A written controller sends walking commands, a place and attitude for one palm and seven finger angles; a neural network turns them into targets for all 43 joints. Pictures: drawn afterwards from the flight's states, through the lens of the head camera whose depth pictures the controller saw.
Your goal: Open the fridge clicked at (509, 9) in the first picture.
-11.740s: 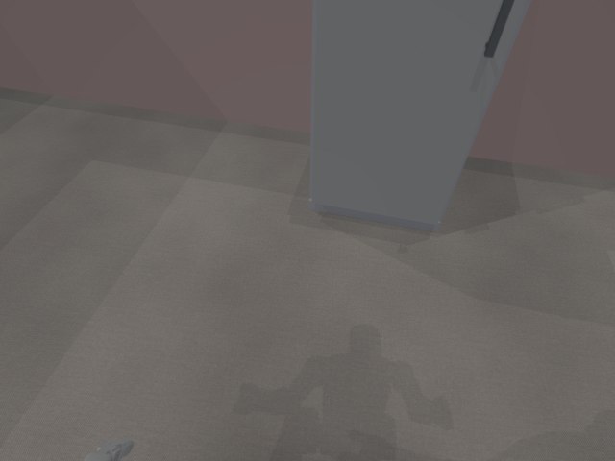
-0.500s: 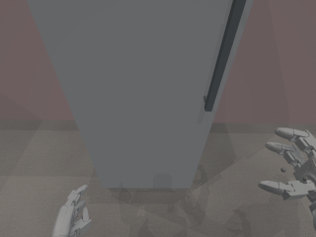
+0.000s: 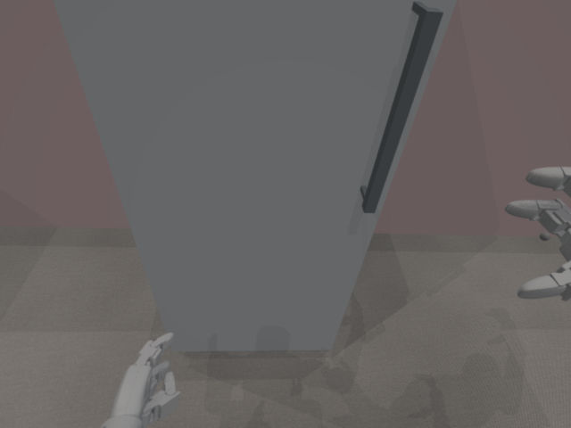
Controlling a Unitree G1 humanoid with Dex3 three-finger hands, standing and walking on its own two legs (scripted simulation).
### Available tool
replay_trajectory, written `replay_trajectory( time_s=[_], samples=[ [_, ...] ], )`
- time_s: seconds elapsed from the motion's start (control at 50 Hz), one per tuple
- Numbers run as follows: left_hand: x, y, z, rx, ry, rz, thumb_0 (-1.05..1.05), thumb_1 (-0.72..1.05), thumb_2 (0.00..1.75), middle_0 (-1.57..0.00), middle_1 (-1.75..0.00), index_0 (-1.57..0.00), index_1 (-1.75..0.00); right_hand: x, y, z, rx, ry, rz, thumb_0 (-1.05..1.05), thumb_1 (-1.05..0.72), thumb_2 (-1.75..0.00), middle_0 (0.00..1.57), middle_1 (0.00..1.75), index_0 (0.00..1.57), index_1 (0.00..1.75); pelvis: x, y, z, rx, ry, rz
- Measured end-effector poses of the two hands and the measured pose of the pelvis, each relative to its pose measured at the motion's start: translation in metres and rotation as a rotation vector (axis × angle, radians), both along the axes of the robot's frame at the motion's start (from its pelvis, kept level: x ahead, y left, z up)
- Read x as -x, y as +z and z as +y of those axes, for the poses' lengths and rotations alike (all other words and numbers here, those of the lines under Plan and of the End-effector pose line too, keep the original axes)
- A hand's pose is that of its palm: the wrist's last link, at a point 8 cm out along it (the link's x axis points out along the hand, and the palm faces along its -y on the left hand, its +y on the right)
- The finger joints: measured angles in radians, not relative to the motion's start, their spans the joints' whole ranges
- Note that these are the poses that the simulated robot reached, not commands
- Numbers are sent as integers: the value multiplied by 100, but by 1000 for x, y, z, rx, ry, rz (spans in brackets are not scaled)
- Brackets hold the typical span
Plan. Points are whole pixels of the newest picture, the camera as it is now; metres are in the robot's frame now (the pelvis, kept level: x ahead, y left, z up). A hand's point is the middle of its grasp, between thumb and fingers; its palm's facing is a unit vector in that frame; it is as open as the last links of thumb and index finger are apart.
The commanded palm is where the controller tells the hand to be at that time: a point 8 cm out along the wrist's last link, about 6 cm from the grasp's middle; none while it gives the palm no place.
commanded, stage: raise the hand to about handle height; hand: right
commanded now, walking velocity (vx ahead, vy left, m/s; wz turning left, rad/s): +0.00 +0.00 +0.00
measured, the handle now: (389, 123) +0.52 -0.16 +0.21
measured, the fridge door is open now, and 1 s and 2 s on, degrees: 0 0 0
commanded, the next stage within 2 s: move the hooked fingers beside the handle in 0.52 s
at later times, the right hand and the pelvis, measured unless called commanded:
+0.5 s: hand (533, 229) +0.29 -0.27 +0.21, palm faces +0.08 +0.99 -0.09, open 14.0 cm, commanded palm +0.25 -0.31 +0.22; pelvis +0.00 +0.01 +0.00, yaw +1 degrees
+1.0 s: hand (504, 204) +0.33 -0.26 +0.21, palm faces +0.03 +1.00 -0.06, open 14.0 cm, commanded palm +0.29 -0.30 +0.22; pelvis +0.00 +0.00 +0.00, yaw +1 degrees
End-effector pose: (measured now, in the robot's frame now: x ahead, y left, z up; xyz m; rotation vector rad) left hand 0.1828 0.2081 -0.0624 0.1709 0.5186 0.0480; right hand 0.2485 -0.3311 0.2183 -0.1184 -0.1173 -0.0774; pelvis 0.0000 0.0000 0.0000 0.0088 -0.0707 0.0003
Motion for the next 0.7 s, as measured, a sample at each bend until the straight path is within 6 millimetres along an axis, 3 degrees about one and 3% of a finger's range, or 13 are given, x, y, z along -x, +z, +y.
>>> replay_trajectory(
  time_s=[0.1, 0.3, 0.7],
  samples=[
    [2, -1, 11, -4, 15, 9, 2, 90, 89, -21, -30, -20, -30, -8, 13, -1, -8, 10, -2, -1, 50, -30, 30, 120, 30, 120, 0, 0, 3, 2, 2, 3],
    [1, 4, 28, -22, 54, -2, 2, 90, 89, -20, -30, -20, -30, -11, -6, 12, -30, 24, 36, -1, 50, -30, 30, 120, 30, 120, -1, 0, 5, 4, 15, 6],
    [-6, 2, 9, 4, 25, 3, 2, 90, 89, -21, -30, -20, -30, -14, -2, 5, -33, 11, 38, -1, 50, -30, 30, 120, 30, 121, -4, 0, 2, 2, 7, 5]
  ],
)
